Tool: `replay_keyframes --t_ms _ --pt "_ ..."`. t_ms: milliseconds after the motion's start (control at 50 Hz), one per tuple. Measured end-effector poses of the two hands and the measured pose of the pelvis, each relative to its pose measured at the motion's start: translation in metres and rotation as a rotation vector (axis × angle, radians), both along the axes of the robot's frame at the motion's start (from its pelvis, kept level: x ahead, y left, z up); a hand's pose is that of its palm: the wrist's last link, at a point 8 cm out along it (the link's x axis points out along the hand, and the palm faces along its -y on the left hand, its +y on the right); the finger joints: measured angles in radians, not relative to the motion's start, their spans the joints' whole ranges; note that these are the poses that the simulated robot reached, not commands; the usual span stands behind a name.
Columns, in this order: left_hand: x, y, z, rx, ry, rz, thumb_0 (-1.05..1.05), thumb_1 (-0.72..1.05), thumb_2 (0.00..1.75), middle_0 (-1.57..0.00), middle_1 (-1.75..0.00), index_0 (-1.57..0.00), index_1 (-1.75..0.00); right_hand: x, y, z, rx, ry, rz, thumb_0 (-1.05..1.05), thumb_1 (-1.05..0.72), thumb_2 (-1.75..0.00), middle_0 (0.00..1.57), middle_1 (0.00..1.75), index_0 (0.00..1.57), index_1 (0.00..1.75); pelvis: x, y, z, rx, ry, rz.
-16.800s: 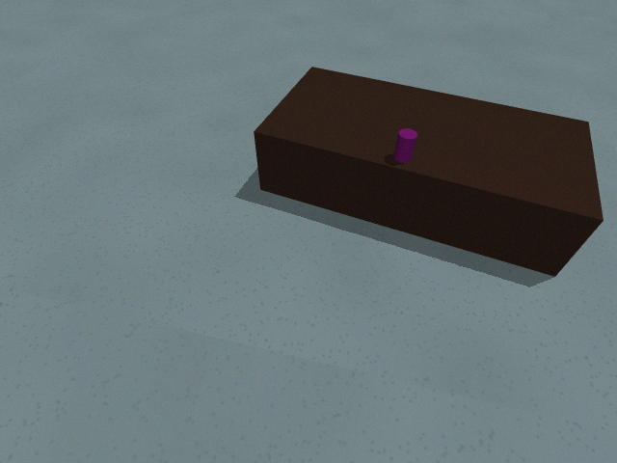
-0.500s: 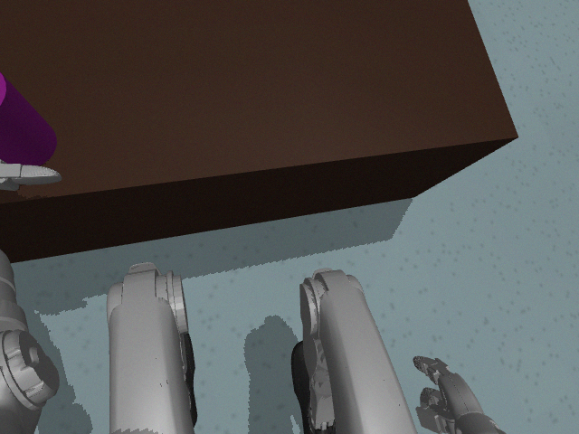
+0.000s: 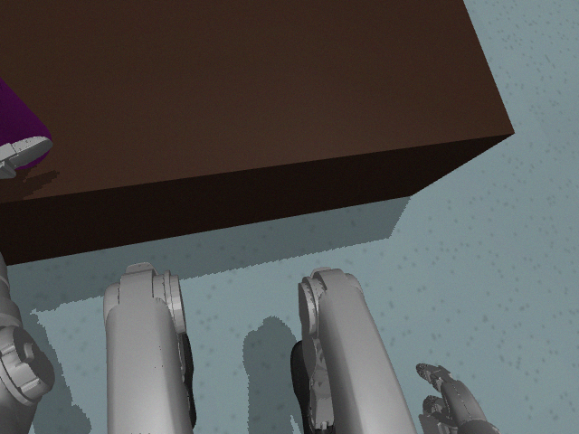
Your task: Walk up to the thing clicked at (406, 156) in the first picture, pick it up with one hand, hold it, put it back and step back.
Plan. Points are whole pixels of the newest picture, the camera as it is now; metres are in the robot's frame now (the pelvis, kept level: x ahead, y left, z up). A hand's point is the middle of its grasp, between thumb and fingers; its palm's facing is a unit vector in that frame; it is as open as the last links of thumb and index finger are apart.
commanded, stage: close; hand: left
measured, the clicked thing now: out of the picture +0.46 +0.34 -0.01
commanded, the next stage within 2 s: settle in 0.04 s
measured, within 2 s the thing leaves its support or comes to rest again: leaves its support in 0.44 s
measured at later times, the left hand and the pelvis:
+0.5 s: hand out of the picture +0.45 +0.34 +0.01, palm faces +0.38 -0.92 -0.05, open 10.0 cm; pelvis +0.00 +0.00 +0.02, yaw +1 degrees
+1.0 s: hand out of the picture +0.46 +0.35 +0.08, palm faces +0.40 -0.92 -0.04, open 10.1 cm; pelvis +0.02 +0.01 +0.09, yaw +3 degrees
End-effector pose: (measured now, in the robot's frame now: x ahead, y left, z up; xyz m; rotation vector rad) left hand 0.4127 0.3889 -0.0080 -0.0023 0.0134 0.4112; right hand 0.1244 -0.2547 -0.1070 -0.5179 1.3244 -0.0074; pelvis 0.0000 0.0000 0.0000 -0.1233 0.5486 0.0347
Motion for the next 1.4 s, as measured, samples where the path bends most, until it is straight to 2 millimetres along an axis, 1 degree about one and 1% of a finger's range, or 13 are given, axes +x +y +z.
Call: replay_keyframes --t_ms 140,200,300,420,500,660,740,800,960,1020,1200,1260,1400 --pt "-0.002 -0.003 0.001 0.007 0.004 -0.015 -0.01 -0.18 0.63 -0.81 -0.77 -0.82 -0.76 0.001 0.002 0.002 -0.002 -0.008 0.01 0.0 -0.92 -0.89 0.21 0.29 0.2 0.3 -0.002 0.001 0.001 -0.002 -0.005 0.001" --pt "0.0 -0.002 0.001 0.008 0.003 -0.016 -0.01 -0.22 0.66 -0.81 -0.81 -0.82 -0.8 0.001 0.003 0.002 -0.006 -0.013 0.013 0.0 -0.92 -0.89 0.21 0.29 0.2 0.3 -0.003 0.001 0.0 -0.004 -0.009 0.002" --pt "0.003 -0.003 0.002 0.024 0.011 -0.026 -0.01 -0.29 0.77 -0.8 -0.9 -0.81 -0.9 0.0 0.004 0.002 -0.009 -0.009 0.007 0.0 -0.92 -0.89 0.21 0.29 0.2 0.3 -0.004 0.002 0.0 -0.006 -0.011 0.004" --pt "0.003 -0.006 0.007 0.026 0.051 -0.032 -0.01 -0.34 0.85 -0.77 -0.98 -0.78 -0.98 -0.001 0.007 0.01 -0.001 -0.009 -0.022 0.0 -0.92 -0.89 0.21 0.29 0.2 0.3 -0.001 0.003 0.01 -0.007 0.001 0.011" --pt "0.002 -0.007 0.021 0.03 0.054 -0.021 -0.01 -0.37 0.89 -0.76 -1.02 -0.77 -1.02 0.0 0.01 0.021 0.007 -0.014 -0.044 0.0 -0.93 -0.89 0.21 0.29 0.2 0.3 0.002 0.003 0.022 -0.006 0.014 0.017" --pt "0.006 0.001 0.07 0.05 0.029 0.003 -0.01 -0.38 0.93 -0.74 -1.05 -0.76 -1.05 0.009 0.012 0.052 0.016 -0.052 -0.069 0.0 -0.93 -0.9 0.21 0.29 0.2 0.3 0.008 0.004 0.053 -0.002 0.032 0.029" --pt "0.01 0.004 0.085 0.04 0.031 0.0 -0.01 -0.38 0.93 -0.74 -1.06 -0.75 -1.06 0.013 0.01 0.065 0.015 -0.071 -0.073 0.0 -0.92 -0.9 0.21 0.29 0.2 0.3 0.01 0.005 0.065 -0.002 0.038 0.031" --pt "0.01 0.004 0.088 0.03 0.045 -0.012 -0.01 -0.38 0.93 -0.74 -1.06 -0.75 -1.06 0.015 0.008 0.073 0.013 -0.075 -0.072 0.0 -0.91 -0.89 0.21 0.29 0.2 0.3 0.012 0.006 0.072 -0.001 0.042 0.033" --pt "0.004 0.001 0.089 0.012 0.074 -0.007 -0.01 -0.38 0.93 -0.74 -1.06 -0.75 -1.06 0.019 0.01 0.09 0.008 -0.057 -0.061 0.0 -0.9 -0.89 0.21 0.29 0.2 0.3 0.017 0.008 0.089 0.001 0.05 0.041" --pt "0.004 0.001 0.096 0.02 0.068 -0.001 -0.01 -0.38 0.93 -0.74 -1.06 -0.75 -1.06 0.023 0.014 0.096 0.01 -0.06 -0.057 0.0 -0.9 -0.89 0.21 0.29 0.2 0.3 0.019 0.009 0.096 0.0 0.048 0.046" --pt "0.011 0.006 0.125 0.026 0.038 0.005 -0.01 -0.37 0.93 -0.73 -1.08 -0.74 -1.07 0.032 0.024 0.113 0.031 -0.096 -0.054 0.0 -0.9 -0.89 0.21 0.29 0.2 0.3 0.023 0.013 0.112 -0.003 0.038 0.056" --pt "0.009 0.007 0.129 0.023 0.051 0.008 -0.01 -0.37 0.93 -0.72 -1.08 -0.74 -1.08 0.032 0.027 0.117 0.041 -0.1 -0.055 0.0 -0.9 -0.89 0.21 0.29 0.2 0.3 0.023 0.014 0.117 -0.003 0.036 0.057" --pt "0.001 0.004 0.13 0.016 0.076 0.003 -0.01 -0.37 0.93 -0.72 -1.08 -0.74 -1.08 0.031 0.029 0.123 0.053 -0.085 -0.051 0.0 -0.9 -0.89 0.21 0.29 0.2 0.3 0.024 0.015 0.126 0.002 0.031 0.062"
